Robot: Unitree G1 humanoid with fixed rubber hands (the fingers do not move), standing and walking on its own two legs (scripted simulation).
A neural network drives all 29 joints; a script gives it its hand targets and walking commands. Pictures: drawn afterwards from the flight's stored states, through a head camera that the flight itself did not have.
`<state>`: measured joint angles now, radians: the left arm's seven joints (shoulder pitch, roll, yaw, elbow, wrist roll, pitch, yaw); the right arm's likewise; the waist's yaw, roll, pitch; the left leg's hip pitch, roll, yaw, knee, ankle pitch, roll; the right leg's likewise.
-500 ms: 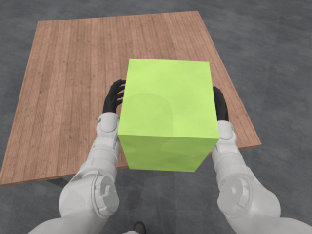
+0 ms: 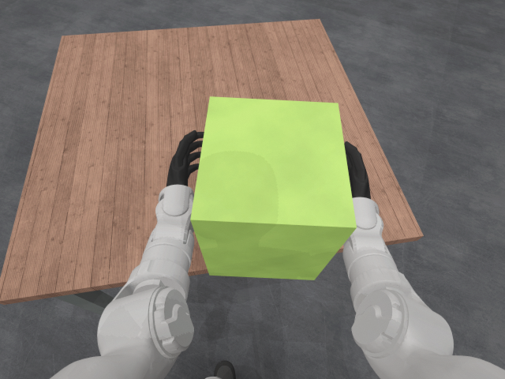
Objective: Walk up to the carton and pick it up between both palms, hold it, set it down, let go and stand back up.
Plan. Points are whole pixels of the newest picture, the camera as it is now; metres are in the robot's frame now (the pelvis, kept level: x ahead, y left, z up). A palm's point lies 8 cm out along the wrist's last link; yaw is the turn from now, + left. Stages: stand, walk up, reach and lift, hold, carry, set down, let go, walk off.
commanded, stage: reach and lift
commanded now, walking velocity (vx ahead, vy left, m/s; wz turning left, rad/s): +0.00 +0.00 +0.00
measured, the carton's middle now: (267, 197) +0.39 +0.00 +0.00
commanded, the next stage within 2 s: none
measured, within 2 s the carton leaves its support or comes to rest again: leaves its support in 0.82 s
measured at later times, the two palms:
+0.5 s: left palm (181, 179) +0.41 +0.14 +0.03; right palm (355, 191) +0.39 -0.15 +0.02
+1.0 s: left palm (187, 179) +0.40 +0.13 +0.04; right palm (369, 192) +0.38 -0.16 +0.04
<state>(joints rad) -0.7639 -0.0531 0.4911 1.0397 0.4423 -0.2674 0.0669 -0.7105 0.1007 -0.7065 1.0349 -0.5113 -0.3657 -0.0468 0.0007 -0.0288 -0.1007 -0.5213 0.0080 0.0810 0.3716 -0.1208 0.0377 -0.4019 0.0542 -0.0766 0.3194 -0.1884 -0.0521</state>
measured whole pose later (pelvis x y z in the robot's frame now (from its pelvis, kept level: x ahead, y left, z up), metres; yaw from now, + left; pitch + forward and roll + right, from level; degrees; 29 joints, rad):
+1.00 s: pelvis -0.02 -0.01 +0.00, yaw -1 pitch +18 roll -1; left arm -0.80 -0.04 0.42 1.10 0.35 -0.30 0.11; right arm -0.71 0.05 -0.60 1.11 -0.44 -0.44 -0.11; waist 0.00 -0.07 -0.17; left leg -0.56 0.02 0.09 0.31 -0.06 0.03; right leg -0.47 0.06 -0.07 0.30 -0.14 -0.06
